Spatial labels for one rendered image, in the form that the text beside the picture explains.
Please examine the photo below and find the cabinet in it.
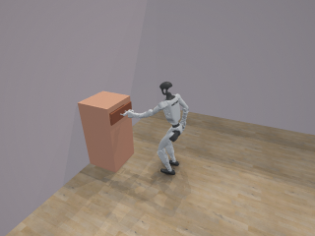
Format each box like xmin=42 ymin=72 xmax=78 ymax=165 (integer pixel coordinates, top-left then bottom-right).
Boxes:
xmin=78 ymin=91 xmax=134 ymax=173

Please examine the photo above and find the humanoid robot head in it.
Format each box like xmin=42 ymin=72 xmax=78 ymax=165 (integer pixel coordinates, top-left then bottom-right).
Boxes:
xmin=159 ymin=82 xmax=175 ymax=100

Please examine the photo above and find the left robot hand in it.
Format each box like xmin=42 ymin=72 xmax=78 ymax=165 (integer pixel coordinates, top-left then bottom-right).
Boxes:
xmin=127 ymin=109 xmax=134 ymax=118

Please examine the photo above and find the left robot forearm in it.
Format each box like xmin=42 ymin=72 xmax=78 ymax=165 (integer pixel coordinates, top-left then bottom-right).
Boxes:
xmin=133 ymin=111 xmax=152 ymax=119

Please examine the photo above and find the right robot forearm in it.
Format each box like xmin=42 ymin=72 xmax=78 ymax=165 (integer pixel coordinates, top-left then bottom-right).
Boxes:
xmin=181 ymin=109 xmax=189 ymax=122

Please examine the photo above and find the robot right upper arm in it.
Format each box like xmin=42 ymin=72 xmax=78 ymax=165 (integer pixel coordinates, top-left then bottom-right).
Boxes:
xmin=174 ymin=93 xmax=189 ymax=112

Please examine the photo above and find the robot left upper arm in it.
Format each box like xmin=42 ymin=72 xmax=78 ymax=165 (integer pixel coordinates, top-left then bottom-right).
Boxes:
xmin=148 ymin=101 xmax=168 ymax=116

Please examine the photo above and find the right robot hand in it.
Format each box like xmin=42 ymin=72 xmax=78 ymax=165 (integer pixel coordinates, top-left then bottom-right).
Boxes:
xmin=180 ymin=120 xmax=186 ymax=131

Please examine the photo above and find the drawer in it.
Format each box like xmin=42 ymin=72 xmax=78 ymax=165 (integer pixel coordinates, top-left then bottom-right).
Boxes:
xmin=109 ymin=101 xmax=132 ymax=126

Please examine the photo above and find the robot torso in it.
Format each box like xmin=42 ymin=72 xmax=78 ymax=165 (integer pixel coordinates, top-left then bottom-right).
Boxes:
xmin=163 ymin=96 xmax=183 ymax=137

